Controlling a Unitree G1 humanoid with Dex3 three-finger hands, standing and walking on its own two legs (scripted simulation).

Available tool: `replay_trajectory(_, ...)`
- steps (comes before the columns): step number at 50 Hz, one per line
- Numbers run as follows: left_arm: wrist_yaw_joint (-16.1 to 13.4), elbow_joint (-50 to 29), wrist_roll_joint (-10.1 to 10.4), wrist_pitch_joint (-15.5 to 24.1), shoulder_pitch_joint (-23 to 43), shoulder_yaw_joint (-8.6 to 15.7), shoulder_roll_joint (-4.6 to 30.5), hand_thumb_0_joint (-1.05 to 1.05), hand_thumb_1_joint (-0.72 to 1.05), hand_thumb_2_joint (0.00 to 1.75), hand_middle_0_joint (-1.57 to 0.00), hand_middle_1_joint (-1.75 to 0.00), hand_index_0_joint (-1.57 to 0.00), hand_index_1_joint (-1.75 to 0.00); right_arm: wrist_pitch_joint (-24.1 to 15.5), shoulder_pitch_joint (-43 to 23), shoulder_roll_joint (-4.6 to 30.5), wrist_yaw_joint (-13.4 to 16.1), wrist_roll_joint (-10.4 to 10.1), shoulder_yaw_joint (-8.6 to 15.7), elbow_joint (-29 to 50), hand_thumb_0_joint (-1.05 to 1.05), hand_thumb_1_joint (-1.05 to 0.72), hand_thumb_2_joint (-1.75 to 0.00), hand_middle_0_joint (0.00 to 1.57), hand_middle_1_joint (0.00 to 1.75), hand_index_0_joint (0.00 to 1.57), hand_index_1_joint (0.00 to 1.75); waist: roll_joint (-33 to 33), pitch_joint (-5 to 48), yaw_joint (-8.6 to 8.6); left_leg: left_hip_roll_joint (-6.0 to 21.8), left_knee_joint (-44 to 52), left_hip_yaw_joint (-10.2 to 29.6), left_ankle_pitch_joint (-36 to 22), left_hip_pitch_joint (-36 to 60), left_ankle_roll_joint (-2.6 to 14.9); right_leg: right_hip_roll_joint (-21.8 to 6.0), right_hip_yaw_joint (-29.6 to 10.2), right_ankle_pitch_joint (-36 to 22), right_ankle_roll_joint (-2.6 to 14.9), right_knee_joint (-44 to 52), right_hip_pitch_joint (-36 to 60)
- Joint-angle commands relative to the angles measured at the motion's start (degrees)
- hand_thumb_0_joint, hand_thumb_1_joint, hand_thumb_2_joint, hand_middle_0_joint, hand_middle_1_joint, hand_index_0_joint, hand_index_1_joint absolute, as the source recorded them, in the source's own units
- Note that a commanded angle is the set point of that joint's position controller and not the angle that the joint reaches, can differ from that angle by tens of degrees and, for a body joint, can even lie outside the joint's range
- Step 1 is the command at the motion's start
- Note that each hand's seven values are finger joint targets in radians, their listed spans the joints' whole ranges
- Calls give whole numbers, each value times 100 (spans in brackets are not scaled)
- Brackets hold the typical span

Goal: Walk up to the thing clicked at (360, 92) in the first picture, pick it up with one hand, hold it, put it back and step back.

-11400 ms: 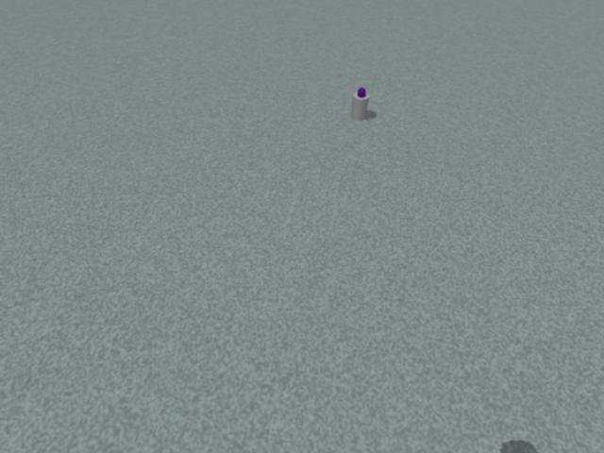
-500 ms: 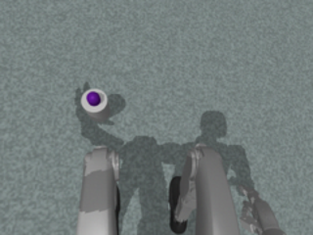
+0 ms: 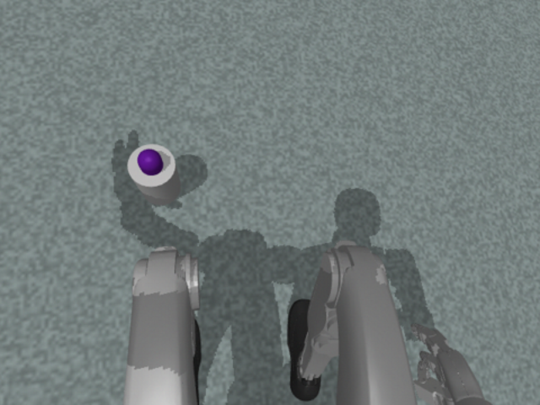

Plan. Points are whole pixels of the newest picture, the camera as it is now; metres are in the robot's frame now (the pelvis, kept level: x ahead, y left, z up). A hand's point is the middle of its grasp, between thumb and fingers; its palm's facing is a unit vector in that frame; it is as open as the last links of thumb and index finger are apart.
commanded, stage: go down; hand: left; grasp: from the side
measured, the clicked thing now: (155, 173) +0.51 +0.21 -0.29
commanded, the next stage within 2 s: none
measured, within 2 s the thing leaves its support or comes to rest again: neither
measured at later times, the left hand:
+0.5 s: hand out of the picture +0.42 +0.40 +0.01, palm faces +0.15 -0.99 -0.07, open 17.4 cm
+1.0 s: hand out of the picture +0.41 +0.40 +0.02, palm faces +0.14 -0.99 -0.06, open 17.4 cm
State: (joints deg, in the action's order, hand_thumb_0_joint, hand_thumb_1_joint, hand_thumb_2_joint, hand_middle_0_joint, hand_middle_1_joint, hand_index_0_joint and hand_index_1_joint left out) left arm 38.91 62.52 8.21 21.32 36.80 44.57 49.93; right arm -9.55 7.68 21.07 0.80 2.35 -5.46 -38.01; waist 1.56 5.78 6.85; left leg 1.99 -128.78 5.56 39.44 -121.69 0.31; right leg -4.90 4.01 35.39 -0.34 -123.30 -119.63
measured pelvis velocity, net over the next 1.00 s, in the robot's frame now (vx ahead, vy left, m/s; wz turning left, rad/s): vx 0.00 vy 0.00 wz -0.01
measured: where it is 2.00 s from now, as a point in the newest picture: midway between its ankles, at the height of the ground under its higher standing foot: (245, 375)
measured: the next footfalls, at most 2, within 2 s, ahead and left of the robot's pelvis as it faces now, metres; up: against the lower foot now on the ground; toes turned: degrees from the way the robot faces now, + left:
none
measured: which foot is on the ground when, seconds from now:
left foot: down 0.00-1.00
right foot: down 0.00-1.00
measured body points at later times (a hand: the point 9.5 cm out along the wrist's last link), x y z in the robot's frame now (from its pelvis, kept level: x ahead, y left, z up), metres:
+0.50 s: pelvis +0.00 +0.00 -0.01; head +0.21 +0.07 +0.39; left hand +0.40 +0.45 +0.01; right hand +0.14 -0.28 -0.10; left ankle +0.08 +0.12 -0.35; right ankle +0.12 -0.13 -0.35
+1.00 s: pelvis +0.00 +0.00 -0.01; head +0.20 +0.08 +0.39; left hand +0.40 +0.45 +0.02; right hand +0.14 -0.28 -0.10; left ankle +0.08 +0.12 -0.35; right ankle +0.12 -0.13 -0.35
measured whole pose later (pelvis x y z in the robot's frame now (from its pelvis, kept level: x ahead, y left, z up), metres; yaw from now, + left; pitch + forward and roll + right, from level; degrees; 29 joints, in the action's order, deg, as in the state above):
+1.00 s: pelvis +0.00 +0.00 -0.01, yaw -1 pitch +31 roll -7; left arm 41.5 60.9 10.9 22.8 37.8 45.9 51.1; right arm -9.0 7.0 21.1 0.8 2.0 -6.9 -37.7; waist 1.9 5.2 7.6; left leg 1.8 -130.5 6.1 39.4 -123.0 0.7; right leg -4.8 4.3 35.1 -0.8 -124.3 -120.3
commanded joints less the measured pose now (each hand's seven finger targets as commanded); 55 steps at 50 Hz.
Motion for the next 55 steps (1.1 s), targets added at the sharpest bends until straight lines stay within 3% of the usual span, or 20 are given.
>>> replay_trajectory(1, 17, -1092, 163, 362, 1238, 285, 2328, 0, -51, 9, -5, -8, -4, -8, -148, 716, 1389, 93, -10, 505, 284, 0, -91, -91, 20, 30, 20, 30, -1551, 3393, -211, -114, 1813, -151, -586, 2596, 96, 276, 118, -374, 247, 1071, 1652)
replay_trajectory(8, 45, -1119, 199, 370, 1242, 342, 2433, 0, -54, 8, -5, -7, -4, -8, -142, 728, 1435, 90, -21, 474, 277, 0, -91, -91, 20, 30, 20, 30, -1648, 3333, -206, -109, 1801, -102, -531, 2624, 90, 276, 164, -335, 252, 994, 1501)
replay_trajectory(10, 44, -1364, 211, 388, 1289, 444, 2617, 0, -54, 9, -5, -8, -4, -9, -114, 787, 1457, 90, -19, 472, 295, 0, -91, -91, 20, 30, 20, 30, -1757, 3634, -269, -107, 1772, -95, -809, 2861, 65, 274, 156, -533, 261, 947, 1613)
replay_trajectory(12, 60, -1273, 215, 365, 1305, 389, 2502, 0, -52, 8, -5, -8, -4, -8, -102, 756, 1443, 83, -20, 460, 286, 0, -91, -91, 20, 30, 20, 30, -1786, 3595, -203, -104, 1776, -59, -891, 2863, 56, 262, 170, -592, 270, 889, 1533)
replay_trajectory(16, 78, -1155, 199, 369, 1369, 185, 2211, 0, -54, 9, -5, -8, -4, -8, -107, 710, 1481, 79, -21, 475, 320, 0, -91, -91, 20, 30, 20, 30, -1822, 3186, -105, -85, 1860, 56, -476, 2821, 60, 262, 212, -344, 268, 898, 1168)
replay_trajectory(17, 65, -1237, 200, 389, 1451, 232, 2333, 0, -54, 8, -5, -7, -4, -8, -102, 707, 1476, 76, -21, 477, 324, 0, -91, -91, 20, 30, 20, 30, -1784, 3189, -96, -96, 1844, 32, -327, 2718, 75, 266, 200, -229, 256, 955, 1219)
replay_trajectory(18, 54, -1306, 220, 392, 1342, 354, 2480, 0, -54, 8, -5, -8, -4, -8, -99, 739, 1483, 75, -20, 470, 313, 0, -91, -91, 20, 30, 20, 30, -1829, 3395, -206, -99, 1838, 3, -446, 2821, 69, 263, 183, -322, 257, 938, 1355)
replay_trajectory(23, 67, -1203, 329, 404, 1298, 307, 2341, 0, -54, 9, -5, -7, -4, -8, -102, 710, 1419, 82, -55, 437, 312, 0, -91, -91, 20, 30, 20, 30, -1560, 3309, -132, -147, 1724, -124, -401, 2449, 124, 281, 156, -240, 234, 1048, 1520)
replay_trajectory(24, 53, -1244, 325, 415, 1228, 429, 2491, 0, -52, 9, -5, -7, -4, -8, -103, 746, 1424, 83, -43, 427, 305, 0, -91, -91, 20, 30, 20, 30, -1535, 3429, -197, -151, 1702, -150, -557, 2486, 118, 281, 139, -352, 230, 1051, 1670)
replay_trajectory(27, 79, -1281, 338, 430, 1172, 385, 2403, 0, -52, 9, -5, -8, -4, -8, -98, 711, 1441, 82, -63, 456, 332, 0, -91, -91, 20, 30, 20, 30, -1590, 3407, -235, -132, 1791, -79, -574, 2592, 98, 281, 159, -345, 248, 976, 1520)
replay_trajectory(31, 140, -1369, 378, 470, 1335, 433, 2455, 0, -51, 9, -5, -8, -4, -8, -72, 746, 1477, 94, -56, 441, 287, 0, -91, -91, 20, 30, 20, 30, -1779, 3425, -142, -114, 1741, -18, -814, 2787, 69, 266, 170, -546, 264, 906, 1404)
replay_trajectory(35, 195, -1191, 409, 475, 1130, 448, 2422, 0, -52, 9, -5, -8, -4, -8, -89, 748, 1424, 84, -25, 395, 270, 0, -91, -91, 20, 30, 20, 30, -1586, 3433, -148, -133, 1623, -131, -945, 2579, 97, 290, 146, -619, 248, 956, 1674)
replay_trajectory(38, 237, -1171, 435, 469, 1124, 401, 2333, 0, -53, 8, -6, -7, -4, -8, -88, 748, 1426, 73, -29, 397, 286, 0, -91, -91, 20, 30, 20, 30, -1567, 3432, -129, -127, 1635, -126, -831, 2579, 99, 298, 161, -531, 243, 982, 1685)
replay_trajectory(40, 240, -1424, 457, 509, 1389, 429, 2505, 0, -54, 8, -5, -7, -4, -8, -92, 711, 1417, 83, -36, 385, 306, 0, -91, -91, 20, 30, 20, 30, -1606, 3557, -185, -127, 1640, -157, -700, 2586, 115, 300, 128, -439, 240, 1014, 1700)
replay_trajectory(41, 253, -1392, 470, 513, 1350, 333, 2336, 0, -54, 8, -6, -7, -5, -8, -88, 697, 1398, 87, -29, 387, 289, 0, -91, -91, 20, 30, 20, 30, -1672, 3517, -104, -127, 1643, -161, -723, 2593, 112, 304, 140, -472, 237, 1029, 1715)
replay_trajectory(44, 230, -1410, 462, 498, 1363, 438, 2551, 0, -54, 8, -5, -7, -4, -7, -104, 675, 1458, 100, -53, 410, 271, 0, -91, -91, 20, 30, 20, 30, -1765, 3376, -190, -116, 1744, -109, -461, 2601, 106, 305, 152, -289, 249, 992, 1497)
replay_trajectory(48, 263, -1322, 454, 494, 1310, 442, 2493, 0, -54, 8, -6, -7, -4, -8, -89, 657, 1453, 104, -55, 371, 296, 0, -91, -91, 20, 30, 20, 30, -1838, 3420, -173, -101, 1805, 14, -622, 2820, 67, 295, 190, -416, 262, 891, 1377)
replay_trajectory(50, 290, -1156, 501, 489, 1273, 459, 2480, 0, -54, 7, -6, -7, -5, -7, -90, 613, 1459, 113, -58, 347, 302, 0, -91, -91, 20, 30, 20, 30, -1736, 3187, -164, -102, 1788, 22, -536, 2668, 83, 293, 182, -359, 255, 899, 1284)
replay_trajectory(51, 305, -1084, 500, 494, 1333, 433, 2461, 0, -55, 9, -6, -7, -4, -8, -94, 677, 1464, 111, -46, 352, 292, 0, -91, -91, 20, 30, 20, 30, -1598, 3175, -50, -106, 1672, -30, -582, 2568, 103, 312, 178, -379, 241, 959, 1391)
replay_trajectory(55, 353, -1183, 543, 532, 1339, 470, 2527, 0, -57, 6, -6, -7, -5, -7, -105, 634, 1458, 99, -31, 319, 354, 0, -91, -91, 20, 30, 20, 30, -1591, 3336, -120, -111, 1641, -87, -616, 2552, 116, 320, 173, -399, 230, 989, 1573)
